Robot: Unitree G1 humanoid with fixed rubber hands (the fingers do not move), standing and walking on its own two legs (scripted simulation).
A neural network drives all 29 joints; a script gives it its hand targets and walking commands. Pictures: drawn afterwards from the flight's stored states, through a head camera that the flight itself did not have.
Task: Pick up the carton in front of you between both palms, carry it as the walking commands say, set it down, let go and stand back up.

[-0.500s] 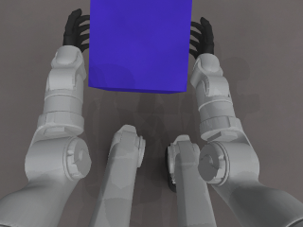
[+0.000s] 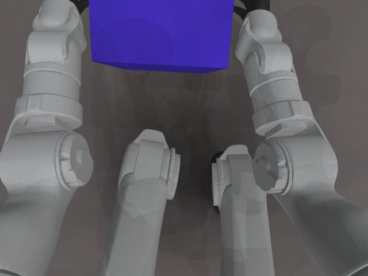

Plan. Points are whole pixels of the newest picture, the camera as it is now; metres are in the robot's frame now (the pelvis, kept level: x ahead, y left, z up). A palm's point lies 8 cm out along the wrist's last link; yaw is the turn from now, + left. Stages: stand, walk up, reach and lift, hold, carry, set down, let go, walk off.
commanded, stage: set down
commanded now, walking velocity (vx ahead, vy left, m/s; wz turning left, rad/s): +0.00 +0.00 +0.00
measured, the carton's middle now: (165, 16) +0.53 +0.13 -0.25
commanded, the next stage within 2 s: none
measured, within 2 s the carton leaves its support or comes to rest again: rests again in 0.32 s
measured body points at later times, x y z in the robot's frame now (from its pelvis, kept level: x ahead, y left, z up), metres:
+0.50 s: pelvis -0.01 -0.01 -0.02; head +0.35 +0.05 +0.23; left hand +0.50 +0.27 -0.20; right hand +0.55 -0.03 -0.20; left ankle +0.11 +0.12 -0.37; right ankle +0.10 -0.13 -0.37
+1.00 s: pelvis -0.02 -0.01 -0.03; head +0.35 +0.05 +0.22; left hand +0.50 +0.27 -0.21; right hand +0.56 -0.04 -0.20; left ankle +0.11 +0.12 -0.37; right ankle +0.10 -0.12 -0.37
